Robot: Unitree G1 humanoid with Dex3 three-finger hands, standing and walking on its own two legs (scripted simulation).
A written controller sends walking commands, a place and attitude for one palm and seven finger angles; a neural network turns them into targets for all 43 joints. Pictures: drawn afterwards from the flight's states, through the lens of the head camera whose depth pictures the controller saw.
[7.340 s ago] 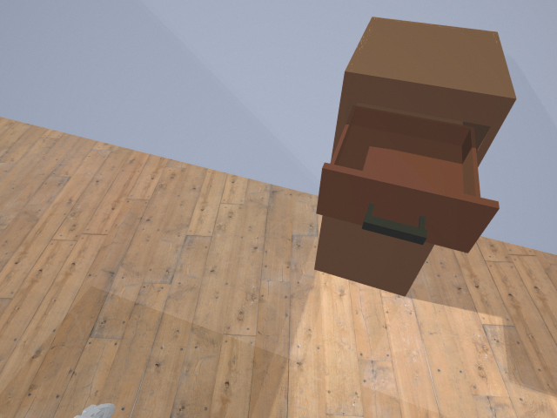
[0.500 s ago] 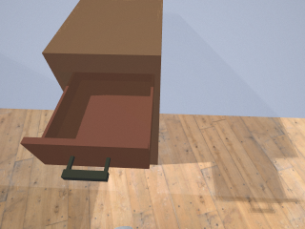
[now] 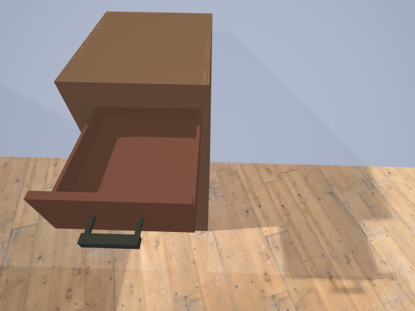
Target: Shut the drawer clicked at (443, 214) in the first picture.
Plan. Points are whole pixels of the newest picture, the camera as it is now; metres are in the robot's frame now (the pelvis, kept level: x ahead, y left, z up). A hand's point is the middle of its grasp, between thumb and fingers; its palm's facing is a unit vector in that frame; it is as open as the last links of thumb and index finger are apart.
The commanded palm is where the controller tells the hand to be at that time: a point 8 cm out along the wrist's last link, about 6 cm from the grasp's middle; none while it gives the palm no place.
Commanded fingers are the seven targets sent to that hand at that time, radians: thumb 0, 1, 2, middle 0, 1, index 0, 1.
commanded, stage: come to a stop and stand still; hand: left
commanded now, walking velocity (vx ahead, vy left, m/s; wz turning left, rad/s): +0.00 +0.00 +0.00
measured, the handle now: (113, 231) +0.28 +0.22 -0.04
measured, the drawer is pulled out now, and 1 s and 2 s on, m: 0.29 0.29 0.29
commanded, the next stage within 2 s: look again from close up in 0.70 s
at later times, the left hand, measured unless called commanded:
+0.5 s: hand out of the picture +0.09 +0.21 -0.17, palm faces +0.02 -0.97 -0.24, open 7.3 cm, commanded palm none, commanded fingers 0.00 0.90 0.90 -0.20 -0.30 -0.20 -0.30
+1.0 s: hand out of the picture +0.04 +0.19 -0.18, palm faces +0.03 -0.98 -0.17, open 7.4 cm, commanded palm none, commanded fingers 0.00 0.90 0.90 -0.20 -0.30 -0.20 -0.30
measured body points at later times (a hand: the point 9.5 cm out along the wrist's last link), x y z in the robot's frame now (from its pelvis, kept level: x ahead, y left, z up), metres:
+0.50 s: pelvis +0.05 +0.03 +0.00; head +0.05 +0.02 +0.45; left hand +0.08 +0.26 -0.15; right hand +0.05 -0.19 -0.17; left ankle +0.00 +0.08 -0.74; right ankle +0.05 -0.09 -0.74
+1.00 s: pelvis +0.05 +0.04 +0.00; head +0.06 +0.04 +0.45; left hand +0.04 +0.24 -0.16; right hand +0.05 -0.19 -0.16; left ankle +0.00 +0.08 -0.74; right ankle +0.05 -0.09 -0.74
